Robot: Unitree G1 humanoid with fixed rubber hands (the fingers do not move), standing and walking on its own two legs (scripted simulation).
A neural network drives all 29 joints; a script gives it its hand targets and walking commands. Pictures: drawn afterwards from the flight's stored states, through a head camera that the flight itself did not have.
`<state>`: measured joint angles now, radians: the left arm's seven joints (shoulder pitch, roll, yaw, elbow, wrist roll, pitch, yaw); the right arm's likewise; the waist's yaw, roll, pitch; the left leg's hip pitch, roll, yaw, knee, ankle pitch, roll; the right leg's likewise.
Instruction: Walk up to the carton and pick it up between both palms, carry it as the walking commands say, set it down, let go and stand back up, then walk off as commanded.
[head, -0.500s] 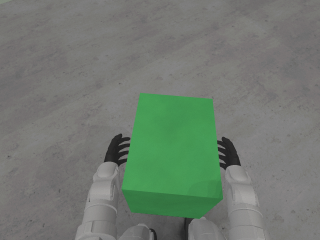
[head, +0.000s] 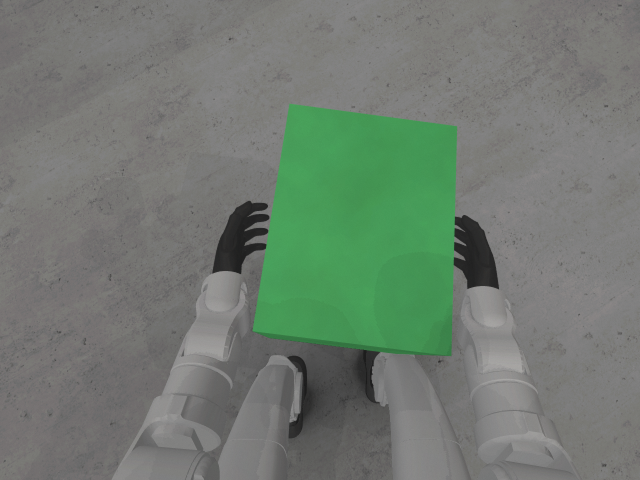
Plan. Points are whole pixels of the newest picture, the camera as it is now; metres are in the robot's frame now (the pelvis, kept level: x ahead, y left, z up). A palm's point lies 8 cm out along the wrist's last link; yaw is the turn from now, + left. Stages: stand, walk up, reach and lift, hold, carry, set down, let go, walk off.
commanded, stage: set down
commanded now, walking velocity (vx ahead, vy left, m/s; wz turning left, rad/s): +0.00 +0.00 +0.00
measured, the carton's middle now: (350, 246) +0.39 -0.03 -0.19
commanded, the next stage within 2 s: none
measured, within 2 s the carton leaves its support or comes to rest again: neither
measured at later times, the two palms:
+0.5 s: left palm (251, 253) +0.38 +0.13 -0.21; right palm (454, 266) +0.36 -0.19 -0.21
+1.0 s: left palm (266, 238) +0.43 +0.12 -0.29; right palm (439, 257) +0.39 -0.19 -0.31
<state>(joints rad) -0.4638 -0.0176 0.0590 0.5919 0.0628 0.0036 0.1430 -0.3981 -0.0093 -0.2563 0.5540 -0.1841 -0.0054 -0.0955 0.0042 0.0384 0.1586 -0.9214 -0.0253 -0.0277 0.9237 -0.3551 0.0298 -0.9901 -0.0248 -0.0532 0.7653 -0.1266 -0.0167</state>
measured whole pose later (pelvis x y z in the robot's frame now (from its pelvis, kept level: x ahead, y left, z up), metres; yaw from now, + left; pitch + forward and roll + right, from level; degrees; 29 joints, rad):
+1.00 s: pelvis -0.03 +0.00 -0.14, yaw -2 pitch +38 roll -2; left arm -0.92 0.14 0.01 0.71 -0.14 0.06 0.20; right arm -0.84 -0.14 -0.25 0.71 0.00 -0.01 -0.14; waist 0.00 0.07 0.17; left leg -1.67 -0.03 -0.03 1.54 -0.52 0.02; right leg -1.75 -0.03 -0.05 1.35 -0.25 -0.02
